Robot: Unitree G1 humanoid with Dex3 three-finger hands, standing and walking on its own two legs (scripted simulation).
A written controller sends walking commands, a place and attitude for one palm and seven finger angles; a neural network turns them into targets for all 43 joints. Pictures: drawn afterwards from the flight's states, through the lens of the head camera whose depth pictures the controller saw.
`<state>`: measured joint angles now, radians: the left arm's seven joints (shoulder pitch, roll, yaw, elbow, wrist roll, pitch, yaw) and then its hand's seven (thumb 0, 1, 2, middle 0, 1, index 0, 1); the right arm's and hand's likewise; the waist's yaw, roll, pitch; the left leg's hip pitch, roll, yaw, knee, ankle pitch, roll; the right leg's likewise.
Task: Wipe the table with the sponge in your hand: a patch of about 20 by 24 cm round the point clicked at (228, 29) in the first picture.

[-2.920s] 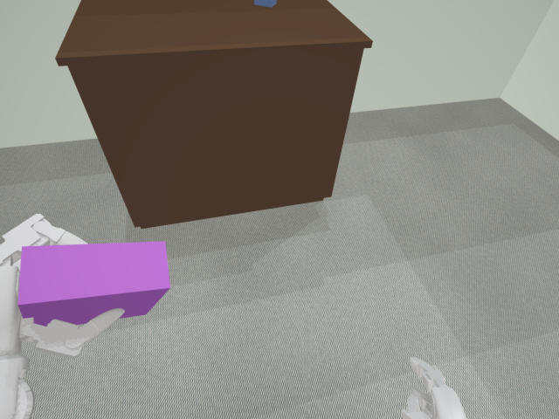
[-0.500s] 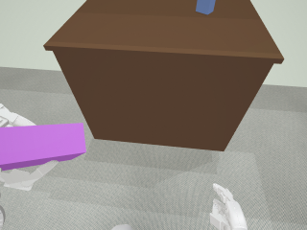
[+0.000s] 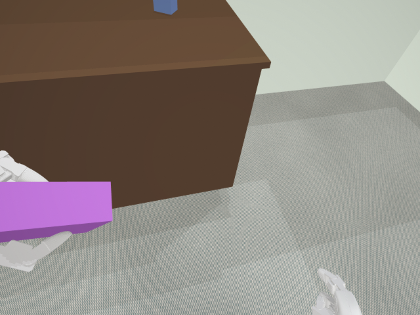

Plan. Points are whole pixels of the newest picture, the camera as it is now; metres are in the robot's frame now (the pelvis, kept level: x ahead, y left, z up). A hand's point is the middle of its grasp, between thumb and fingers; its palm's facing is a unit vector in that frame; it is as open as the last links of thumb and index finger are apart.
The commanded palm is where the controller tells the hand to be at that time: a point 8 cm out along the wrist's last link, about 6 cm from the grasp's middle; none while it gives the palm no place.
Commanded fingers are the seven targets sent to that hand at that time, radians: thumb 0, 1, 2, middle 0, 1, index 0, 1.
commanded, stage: turn to face it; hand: left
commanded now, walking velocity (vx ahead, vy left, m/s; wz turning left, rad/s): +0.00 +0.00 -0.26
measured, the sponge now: (65, 211) +0.22 +0.22 +0.15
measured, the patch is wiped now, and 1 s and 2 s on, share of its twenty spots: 0.00 0.00 0.00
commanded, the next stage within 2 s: take the last steps up to it in 0.08 s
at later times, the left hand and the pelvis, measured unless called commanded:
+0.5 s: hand (103, 243) +0.18 +0.15 +0.17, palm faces +0.28 -0.80 -0.53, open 9.6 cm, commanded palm +0.13 +0.20 +0.18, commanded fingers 0.00 0.10 1.30 -1.20 -1.60 -1.20 -1.60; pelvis -0.05 -0.07 +0.01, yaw -4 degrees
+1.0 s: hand (71, 222) +0.20 +0.19 +0.17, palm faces +0.38 -0.80 -0.47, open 9.6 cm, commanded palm +0.15 +0.24 +0.18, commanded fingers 0.00 0.10 1.30 -1.20 -1.60 -1.20 -1.60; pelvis -0.02 -0.04 +0.00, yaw -3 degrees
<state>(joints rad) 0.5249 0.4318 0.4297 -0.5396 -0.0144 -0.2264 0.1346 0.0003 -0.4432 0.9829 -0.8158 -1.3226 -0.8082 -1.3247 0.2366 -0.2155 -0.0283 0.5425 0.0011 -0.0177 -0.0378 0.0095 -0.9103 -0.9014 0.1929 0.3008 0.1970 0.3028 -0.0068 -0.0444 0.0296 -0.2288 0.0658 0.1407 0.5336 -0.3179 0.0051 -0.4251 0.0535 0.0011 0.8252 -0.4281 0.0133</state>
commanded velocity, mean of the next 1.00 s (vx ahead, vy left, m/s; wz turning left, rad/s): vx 0.25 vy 0.12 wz -0.02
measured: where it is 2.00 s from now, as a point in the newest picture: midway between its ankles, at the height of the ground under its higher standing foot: outside the picture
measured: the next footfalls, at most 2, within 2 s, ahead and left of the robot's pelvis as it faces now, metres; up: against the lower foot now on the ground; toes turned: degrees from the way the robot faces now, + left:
right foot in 0.22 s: +0.01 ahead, -0.15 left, +0.00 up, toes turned -10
left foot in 0.76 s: +0.00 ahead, +0.10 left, +0.00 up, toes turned +4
